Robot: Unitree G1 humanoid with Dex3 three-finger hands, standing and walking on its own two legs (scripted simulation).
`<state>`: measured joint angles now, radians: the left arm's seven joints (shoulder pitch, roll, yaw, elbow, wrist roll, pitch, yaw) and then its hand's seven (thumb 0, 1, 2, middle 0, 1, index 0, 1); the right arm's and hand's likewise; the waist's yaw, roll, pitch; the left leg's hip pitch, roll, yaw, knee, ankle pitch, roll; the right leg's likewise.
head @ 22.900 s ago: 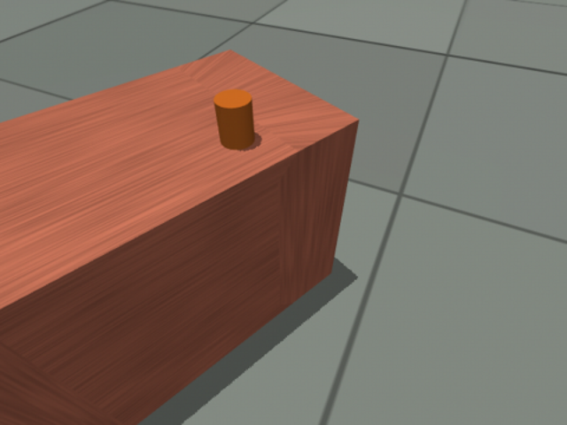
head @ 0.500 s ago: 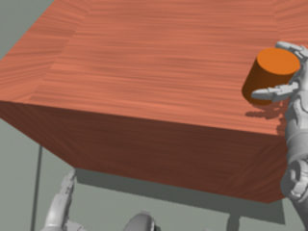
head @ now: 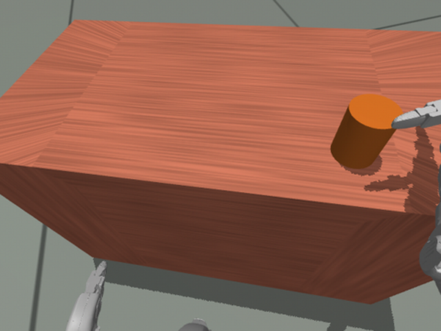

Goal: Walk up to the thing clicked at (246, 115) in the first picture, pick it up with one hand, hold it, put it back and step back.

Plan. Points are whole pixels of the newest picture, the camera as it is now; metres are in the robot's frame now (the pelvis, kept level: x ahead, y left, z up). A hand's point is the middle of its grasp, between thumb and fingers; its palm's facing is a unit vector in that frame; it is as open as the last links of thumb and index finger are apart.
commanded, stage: rise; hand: right
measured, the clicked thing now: (362, 133) +0.50 -0.18 +0.08
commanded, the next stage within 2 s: sink last in 0.18 s
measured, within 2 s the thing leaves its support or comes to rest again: neither
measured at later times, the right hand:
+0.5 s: hand out of the picture +0.45 -0.36 +0.20, palm faces +0.47 +0.83 -0.29, open 17.7 cm
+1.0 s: hand out of the picture +0.22 -0.26 +0.19, palm faces +0.38 +0.81 -0.45, open 17.6 cm
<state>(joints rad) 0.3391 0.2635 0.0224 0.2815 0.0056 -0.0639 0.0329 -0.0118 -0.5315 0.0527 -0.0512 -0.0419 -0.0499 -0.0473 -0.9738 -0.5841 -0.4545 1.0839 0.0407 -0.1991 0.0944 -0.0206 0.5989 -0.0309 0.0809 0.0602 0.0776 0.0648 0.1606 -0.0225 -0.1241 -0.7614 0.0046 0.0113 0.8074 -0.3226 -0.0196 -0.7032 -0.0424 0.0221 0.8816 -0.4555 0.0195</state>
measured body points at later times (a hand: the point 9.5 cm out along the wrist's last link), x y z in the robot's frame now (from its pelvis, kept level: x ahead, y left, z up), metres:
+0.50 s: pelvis +0.02 +0.00 +0.02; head +0.07 +0.00 +0.47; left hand +0.16 +0.26 -0.05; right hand +0.42 -0.40 +0.22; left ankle +0.03 +0.14 -0.70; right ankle -0.02 -0.13 -0.70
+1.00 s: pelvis +0.01 +0.00 +0.03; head +0.02 +0.03 +0.48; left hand +0.17 +0.26 -0.06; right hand +0.19 -0.30 +0.21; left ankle +0.03 +0.14 -0.70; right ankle -0.02 -0.13 -0.70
